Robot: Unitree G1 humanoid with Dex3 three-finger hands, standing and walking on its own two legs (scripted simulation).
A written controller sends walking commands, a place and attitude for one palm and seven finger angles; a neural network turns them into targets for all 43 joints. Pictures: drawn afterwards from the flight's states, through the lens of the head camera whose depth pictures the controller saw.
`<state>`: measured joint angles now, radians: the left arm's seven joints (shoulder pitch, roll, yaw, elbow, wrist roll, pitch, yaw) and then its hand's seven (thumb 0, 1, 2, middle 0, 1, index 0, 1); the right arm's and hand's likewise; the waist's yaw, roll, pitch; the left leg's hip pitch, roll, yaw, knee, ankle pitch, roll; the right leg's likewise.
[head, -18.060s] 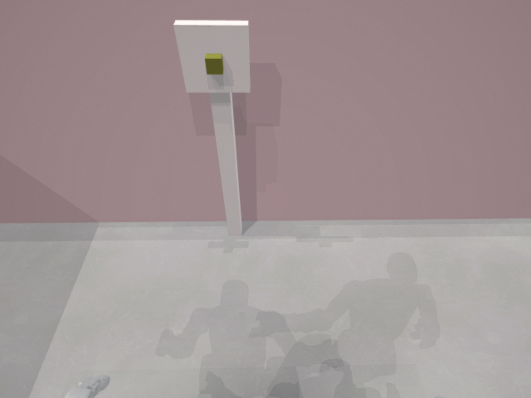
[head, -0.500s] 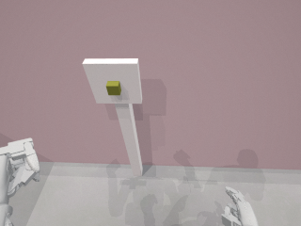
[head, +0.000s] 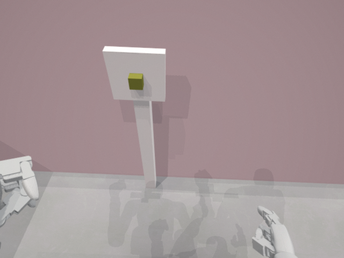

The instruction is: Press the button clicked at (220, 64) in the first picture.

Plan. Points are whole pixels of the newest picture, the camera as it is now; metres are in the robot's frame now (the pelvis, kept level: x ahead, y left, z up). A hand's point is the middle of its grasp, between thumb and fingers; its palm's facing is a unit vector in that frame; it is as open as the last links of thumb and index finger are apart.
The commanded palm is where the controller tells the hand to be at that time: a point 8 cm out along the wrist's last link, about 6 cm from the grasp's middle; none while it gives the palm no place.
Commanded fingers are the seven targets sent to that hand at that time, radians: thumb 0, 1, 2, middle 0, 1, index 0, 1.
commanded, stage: step back with the hand held close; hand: left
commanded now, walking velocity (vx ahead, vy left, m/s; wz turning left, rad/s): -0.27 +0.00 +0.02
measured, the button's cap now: (136, 81) +0.60 +0.15 +0.08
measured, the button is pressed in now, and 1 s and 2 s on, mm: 0 0 0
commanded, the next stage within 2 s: stop stepping back and stand still in 0.84 s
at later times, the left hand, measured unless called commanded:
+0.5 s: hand out of the picture +0.12 +0.25 +0.17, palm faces +0.42 -0.78 -0.47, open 3.1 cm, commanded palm +0.04 +0.29 +0.18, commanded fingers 0.00 0.90 0.90 -1.30 -1.50 -1.30 -1.50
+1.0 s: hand out of the picture +0.00 +0.27 +0.19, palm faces +0.50 -0.79 -0.35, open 3.1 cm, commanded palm -0.08 +0.29 +0.18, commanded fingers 0.00 0.90 0.90 -1.30 -1.50 -1.30 -1.50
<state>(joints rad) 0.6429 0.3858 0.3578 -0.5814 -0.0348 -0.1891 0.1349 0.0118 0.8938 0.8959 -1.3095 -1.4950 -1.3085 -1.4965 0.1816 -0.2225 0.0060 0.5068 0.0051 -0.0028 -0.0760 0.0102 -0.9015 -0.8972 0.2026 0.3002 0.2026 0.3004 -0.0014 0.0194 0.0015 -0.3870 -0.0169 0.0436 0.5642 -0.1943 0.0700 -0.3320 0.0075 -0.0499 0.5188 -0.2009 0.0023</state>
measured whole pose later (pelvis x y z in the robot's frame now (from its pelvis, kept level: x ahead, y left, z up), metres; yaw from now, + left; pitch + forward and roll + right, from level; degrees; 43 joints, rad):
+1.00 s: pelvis -0.18 +0.00 +0.00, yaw +6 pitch +0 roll -2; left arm 0.49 0.39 0.41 -0.61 -0.02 -0.28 0.15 0.01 0.89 0.90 -1.32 -1.50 -1.32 -1.50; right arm 0.18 -0.12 0.00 0.62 -0.04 -0.15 -0.04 0.01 -0.90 -0.90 0.20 0.30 0.20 0.30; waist 0.01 -0.07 0.03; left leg -0.30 0.07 0.03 0.59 -0.28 0.00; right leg -0.62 0.08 0.02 1.07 -0.43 0.03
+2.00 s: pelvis -0.22 -0.02 +0.00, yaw +1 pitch -1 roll +0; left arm 0.30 0.21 0.01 0.68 0.03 0.05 0.02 0.01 0.91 0.90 -1.09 -1.28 -1.09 -1.28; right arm 0.17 -0.23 0.00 0.83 -0.03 0.01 0.00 0.01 -0.90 -0.90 0.20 0.30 0.20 0.30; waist -0.02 -0.03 0.04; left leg -0.33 -0.01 0.04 0.60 -0.26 0.03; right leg -0.24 -0.01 -0.06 0.62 -0.37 -0.03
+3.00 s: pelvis -0.23 -0.02 +0.01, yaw -1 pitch -2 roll +0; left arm 0.31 0.11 0.00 1.15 0.01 -0.01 0.04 0.00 0.91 0.90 -0.20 -0.30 -0.20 -0.30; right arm 0.32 -0.11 -0.01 1.14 -0.02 0.01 -0.04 0.00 -0.91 -0.90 0.20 0.30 0.20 0.30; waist -0.02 0.01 0.04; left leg -0.22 0.00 0.06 0.42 -0.17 0.02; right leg -0.14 0.01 -0.04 0.43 -0.26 -0.03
